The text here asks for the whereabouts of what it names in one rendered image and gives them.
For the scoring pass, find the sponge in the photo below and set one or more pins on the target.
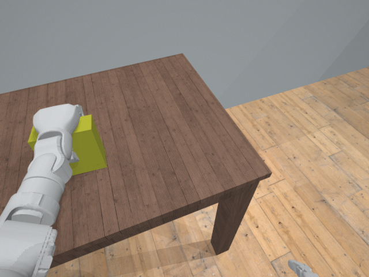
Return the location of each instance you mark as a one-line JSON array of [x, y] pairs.
[[87, 145]]

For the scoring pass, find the robot left forearm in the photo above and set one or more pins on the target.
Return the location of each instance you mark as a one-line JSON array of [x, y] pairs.
[[37, 199]]

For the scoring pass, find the robot right hand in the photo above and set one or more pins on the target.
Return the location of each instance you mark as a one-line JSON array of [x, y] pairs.
[[302, 270]]

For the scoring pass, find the table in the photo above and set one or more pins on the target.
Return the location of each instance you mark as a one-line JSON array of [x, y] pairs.
[[171, 150]]

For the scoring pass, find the robot left hand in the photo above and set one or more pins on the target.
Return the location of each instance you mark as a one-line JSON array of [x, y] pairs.
[[65, 116]]

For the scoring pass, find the robot left upper arm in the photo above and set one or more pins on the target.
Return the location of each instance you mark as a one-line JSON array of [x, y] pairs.
[[26, 249]]

